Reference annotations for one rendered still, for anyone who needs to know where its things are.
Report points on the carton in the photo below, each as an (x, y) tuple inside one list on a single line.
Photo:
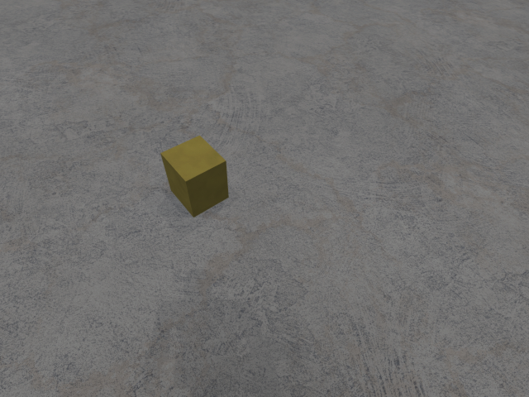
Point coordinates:
[(197, 175)]

